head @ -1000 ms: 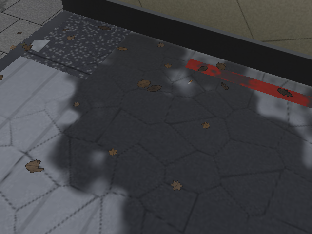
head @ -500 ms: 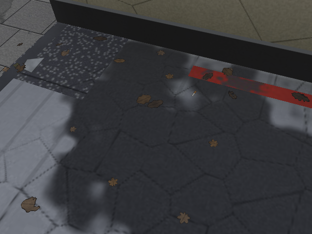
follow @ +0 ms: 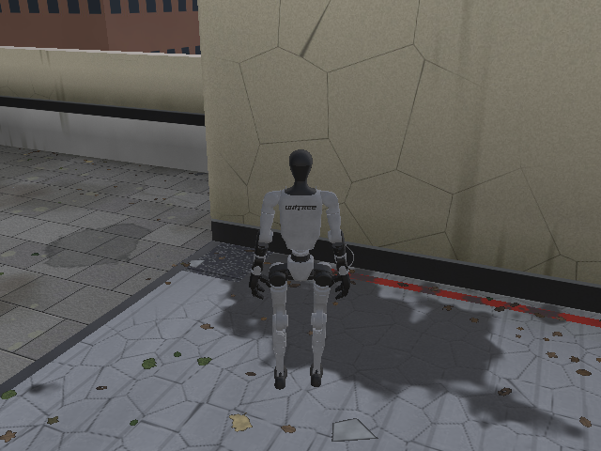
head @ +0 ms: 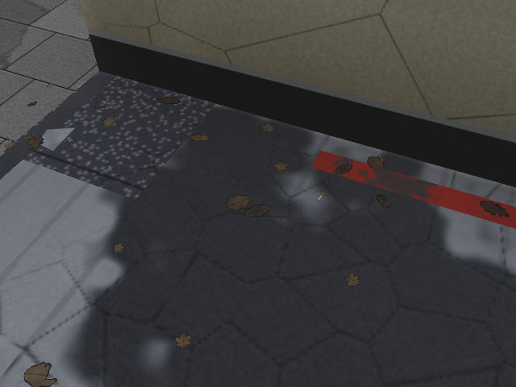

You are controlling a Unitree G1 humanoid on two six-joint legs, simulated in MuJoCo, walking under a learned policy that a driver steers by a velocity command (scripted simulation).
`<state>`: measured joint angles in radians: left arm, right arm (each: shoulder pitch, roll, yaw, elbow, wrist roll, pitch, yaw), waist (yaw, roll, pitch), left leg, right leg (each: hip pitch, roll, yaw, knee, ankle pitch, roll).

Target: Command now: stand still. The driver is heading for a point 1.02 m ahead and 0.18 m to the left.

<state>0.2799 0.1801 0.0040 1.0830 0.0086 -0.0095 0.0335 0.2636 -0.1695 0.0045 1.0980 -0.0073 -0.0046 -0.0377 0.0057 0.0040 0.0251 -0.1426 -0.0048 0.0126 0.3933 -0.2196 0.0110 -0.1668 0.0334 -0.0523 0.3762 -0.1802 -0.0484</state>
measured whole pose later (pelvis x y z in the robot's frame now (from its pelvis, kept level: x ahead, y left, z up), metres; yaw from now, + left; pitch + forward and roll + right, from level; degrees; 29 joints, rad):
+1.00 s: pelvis +0.16 +0.04 +0.00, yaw +1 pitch +1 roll -1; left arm 0.11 0.20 0.05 1.00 0.03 -0.04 -0.03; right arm 0.55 -0.12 -0.01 1.13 -0.02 -0.09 -0.02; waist -0.04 -0.02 0.00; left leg 0.07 -0.05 0.05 0.20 -0.30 0.07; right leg -0.62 -0.05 -0.07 0.88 -0.16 -0.05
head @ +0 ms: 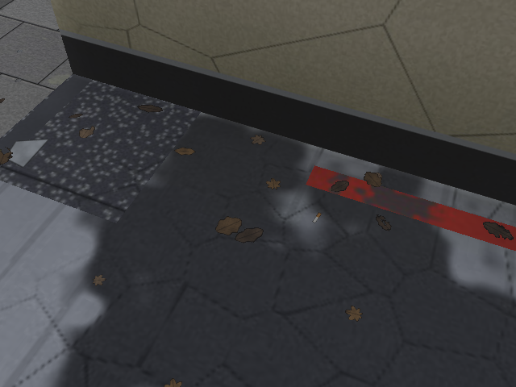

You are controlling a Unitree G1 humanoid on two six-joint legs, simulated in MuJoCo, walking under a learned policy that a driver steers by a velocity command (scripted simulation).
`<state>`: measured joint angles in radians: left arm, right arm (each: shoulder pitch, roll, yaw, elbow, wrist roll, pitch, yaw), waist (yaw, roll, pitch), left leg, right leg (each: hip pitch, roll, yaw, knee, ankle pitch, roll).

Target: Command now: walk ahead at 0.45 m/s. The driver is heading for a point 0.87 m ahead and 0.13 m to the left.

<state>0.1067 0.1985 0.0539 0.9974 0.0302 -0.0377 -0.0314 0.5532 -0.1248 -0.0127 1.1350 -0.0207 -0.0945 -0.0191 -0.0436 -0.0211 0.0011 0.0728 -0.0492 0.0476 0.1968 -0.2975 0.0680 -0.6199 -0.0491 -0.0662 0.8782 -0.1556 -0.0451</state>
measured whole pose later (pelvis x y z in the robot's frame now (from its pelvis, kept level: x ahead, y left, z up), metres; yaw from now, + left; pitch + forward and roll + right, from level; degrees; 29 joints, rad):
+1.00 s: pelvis +0.58 +0.02 +0.00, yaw +13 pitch +1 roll +0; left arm 0.09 0.23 0.05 0.85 0.04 -0.05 0.00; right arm 0.38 -0.22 -0.07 1.01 -0.01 -0.07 0.00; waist -0.05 -0.03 0.05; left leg -0.11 -0.15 -0.05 0.29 -0.18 0.14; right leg -0.63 -0.11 0.04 0.92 -0.16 0.03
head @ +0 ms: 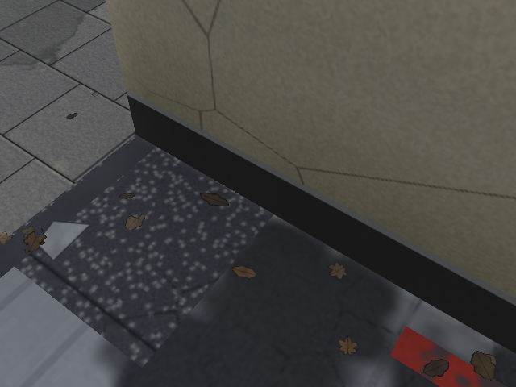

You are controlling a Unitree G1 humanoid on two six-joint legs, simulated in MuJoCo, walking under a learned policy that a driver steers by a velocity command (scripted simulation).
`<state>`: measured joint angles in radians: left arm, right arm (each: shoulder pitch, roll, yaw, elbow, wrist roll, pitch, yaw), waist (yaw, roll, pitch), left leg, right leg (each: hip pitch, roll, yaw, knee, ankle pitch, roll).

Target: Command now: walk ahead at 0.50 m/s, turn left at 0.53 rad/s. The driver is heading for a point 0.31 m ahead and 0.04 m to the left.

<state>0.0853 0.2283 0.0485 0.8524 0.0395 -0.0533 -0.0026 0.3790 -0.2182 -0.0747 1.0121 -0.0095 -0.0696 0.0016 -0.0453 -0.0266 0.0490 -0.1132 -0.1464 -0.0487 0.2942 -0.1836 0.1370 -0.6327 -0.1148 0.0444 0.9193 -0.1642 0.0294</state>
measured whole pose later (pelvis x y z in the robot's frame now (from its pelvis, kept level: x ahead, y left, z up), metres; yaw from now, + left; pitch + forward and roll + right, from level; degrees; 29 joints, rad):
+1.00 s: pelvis +0.24 -0.01 +0.00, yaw +10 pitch -1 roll +0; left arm 0.28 0.20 0.00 1.06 0.01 -0.03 0.02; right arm 0.16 -0.21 0.03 1.09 -0.01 -0.03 -0.02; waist 0.02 -0.02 0.01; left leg -0.14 -0.06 -0.05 0.33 -0.17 0.03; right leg -0.18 -0.04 -0.04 0.36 -0.15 0.02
